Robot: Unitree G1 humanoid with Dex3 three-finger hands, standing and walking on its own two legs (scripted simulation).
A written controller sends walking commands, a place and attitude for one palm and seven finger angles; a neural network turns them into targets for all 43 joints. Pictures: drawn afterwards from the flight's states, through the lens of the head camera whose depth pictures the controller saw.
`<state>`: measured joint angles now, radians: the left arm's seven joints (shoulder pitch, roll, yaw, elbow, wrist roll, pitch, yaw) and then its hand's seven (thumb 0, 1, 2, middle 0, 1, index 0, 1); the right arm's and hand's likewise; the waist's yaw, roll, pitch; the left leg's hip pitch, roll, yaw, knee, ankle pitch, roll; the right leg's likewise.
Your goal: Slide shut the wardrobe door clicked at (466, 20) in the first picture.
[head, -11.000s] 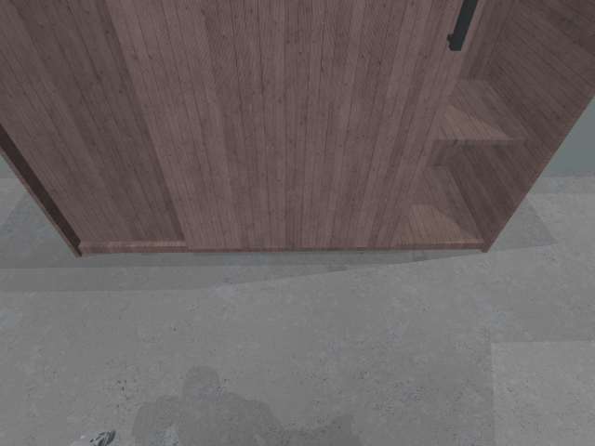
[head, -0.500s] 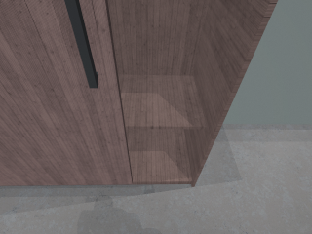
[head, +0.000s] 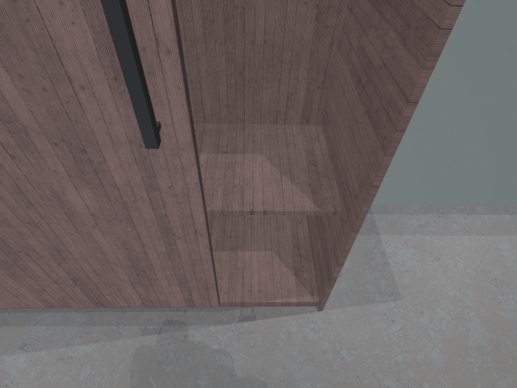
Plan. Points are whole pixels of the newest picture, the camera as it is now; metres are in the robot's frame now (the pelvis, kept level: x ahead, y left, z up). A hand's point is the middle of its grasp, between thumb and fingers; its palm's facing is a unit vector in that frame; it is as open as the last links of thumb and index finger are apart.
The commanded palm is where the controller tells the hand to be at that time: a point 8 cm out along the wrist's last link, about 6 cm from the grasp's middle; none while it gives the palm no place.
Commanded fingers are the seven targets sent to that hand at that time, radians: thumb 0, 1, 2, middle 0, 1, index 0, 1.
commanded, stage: look again from close up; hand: left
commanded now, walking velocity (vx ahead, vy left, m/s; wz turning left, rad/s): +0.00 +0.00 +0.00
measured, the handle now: (135, 59) +0.50 +0.23 +0.26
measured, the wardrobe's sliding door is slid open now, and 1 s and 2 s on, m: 0.39 0.39 0.39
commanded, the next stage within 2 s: none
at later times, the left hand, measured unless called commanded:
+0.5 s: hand out of the picture -0.01 +0.15 -0.18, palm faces +0.06 -0.98 -0.17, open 7.3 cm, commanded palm none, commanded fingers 0.00 0.90 0.90 -0.20 -0.30 -0.20 -0.30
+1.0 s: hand out of the picture -0.01 +0.14 -0.18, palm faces +0.07 -0.99 -0.15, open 7.3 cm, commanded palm none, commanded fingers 0.00 0.90 0.90 -0.20 -0.30 -0.20 -0.30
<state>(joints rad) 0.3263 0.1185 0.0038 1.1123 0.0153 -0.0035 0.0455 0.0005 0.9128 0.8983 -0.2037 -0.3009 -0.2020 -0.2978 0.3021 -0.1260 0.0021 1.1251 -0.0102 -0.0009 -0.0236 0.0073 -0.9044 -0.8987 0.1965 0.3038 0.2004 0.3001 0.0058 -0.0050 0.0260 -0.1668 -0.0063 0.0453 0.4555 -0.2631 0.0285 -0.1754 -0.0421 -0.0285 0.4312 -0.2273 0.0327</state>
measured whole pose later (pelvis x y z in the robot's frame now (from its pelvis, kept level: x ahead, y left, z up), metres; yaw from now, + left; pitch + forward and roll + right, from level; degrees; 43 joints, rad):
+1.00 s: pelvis +0.01 -0.01 +0.00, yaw +1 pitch -1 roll -1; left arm 0.33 0.12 0.01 1.12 0.01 -0.01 0.04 0.00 0.91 0.90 -0.20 -0.30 -0.20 -0.30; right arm 0.31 -0.12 0.01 1.14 -0.01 -0.01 -0.03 0.01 -0.90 -0.90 0.20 0.30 0.20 0.30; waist 0.01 -0.01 0.01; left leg -0.14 0.00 0.03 0.44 -0.27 0.01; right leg -0.14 -0.03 -0.05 0.41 -0.24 0.02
